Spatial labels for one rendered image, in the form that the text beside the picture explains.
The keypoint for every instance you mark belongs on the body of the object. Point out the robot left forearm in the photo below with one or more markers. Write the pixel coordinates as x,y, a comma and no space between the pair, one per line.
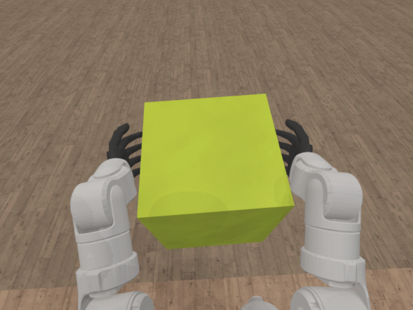
101,226

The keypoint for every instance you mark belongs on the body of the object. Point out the right robot hand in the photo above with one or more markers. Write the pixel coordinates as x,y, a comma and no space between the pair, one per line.
299,142

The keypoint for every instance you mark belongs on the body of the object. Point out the left robot hand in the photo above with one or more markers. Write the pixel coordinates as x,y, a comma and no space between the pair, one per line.
117,147

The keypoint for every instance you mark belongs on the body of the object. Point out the right robot upper arm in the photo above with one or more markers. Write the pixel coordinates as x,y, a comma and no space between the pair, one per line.
326,298

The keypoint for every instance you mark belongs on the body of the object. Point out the robot right forearm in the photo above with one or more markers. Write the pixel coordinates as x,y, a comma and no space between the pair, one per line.
333,203

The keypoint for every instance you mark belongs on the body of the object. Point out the right robot shin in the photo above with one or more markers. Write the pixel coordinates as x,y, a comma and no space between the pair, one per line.
255,298

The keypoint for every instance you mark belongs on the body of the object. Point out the left robot upper arm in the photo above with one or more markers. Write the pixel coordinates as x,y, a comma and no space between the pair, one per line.
135,300

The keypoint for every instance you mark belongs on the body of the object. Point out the carton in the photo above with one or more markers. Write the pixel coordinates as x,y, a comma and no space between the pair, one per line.
211,172

